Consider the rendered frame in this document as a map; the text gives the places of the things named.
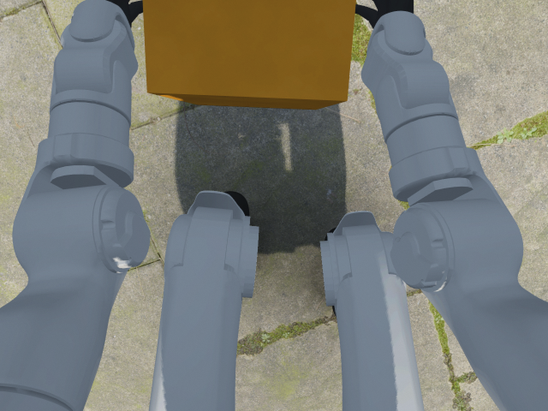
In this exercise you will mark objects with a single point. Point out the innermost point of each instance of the left robot forearm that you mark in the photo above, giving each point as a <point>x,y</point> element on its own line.
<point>90,110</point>

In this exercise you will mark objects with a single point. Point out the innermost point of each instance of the robot left upper arm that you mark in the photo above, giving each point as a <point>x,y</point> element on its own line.
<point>76,246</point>

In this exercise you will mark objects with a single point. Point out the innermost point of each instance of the left robot thigh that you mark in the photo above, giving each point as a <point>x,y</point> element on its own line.
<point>198,333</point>

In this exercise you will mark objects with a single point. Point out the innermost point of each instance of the right robot hand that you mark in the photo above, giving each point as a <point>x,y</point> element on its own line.
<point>384,7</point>

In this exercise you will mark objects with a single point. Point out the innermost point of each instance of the carton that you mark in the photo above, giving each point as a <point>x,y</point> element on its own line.
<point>285,54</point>

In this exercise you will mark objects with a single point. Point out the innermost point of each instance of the left robot hand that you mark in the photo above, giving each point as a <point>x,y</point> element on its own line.
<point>130,10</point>

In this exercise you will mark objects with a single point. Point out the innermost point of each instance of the right robot forearm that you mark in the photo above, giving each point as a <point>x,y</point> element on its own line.
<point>429,158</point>

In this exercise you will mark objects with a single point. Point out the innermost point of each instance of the robot right upper arm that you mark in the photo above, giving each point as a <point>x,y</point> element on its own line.
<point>465,256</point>

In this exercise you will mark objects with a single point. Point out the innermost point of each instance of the robot left shin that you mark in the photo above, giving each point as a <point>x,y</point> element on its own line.
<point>178,237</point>

